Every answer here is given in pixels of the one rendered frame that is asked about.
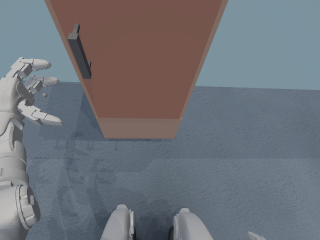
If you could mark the left robot shin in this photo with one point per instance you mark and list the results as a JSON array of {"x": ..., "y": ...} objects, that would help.
[{"x": 123, "y": 206}]

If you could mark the robot left forearm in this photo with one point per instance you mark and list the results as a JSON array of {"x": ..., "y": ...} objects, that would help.
[{"x": 13, "y": 158}]

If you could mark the robot left hand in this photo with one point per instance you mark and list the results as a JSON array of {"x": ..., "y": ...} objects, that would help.
[{"x": 13, "y": 92}]

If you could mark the cupboard door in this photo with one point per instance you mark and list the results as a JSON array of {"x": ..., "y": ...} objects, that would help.
[{"x": 144, "y": 53}]

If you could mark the left robot thigh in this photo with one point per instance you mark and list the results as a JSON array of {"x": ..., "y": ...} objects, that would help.
[{"x": 120, "y": 225}]

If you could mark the handle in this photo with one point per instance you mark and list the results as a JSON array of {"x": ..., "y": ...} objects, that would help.
[{"x": 78, "y": 52}]

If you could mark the robot left upper arm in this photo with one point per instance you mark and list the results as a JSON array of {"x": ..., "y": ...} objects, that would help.
[{"x": 19, "y": 211}]

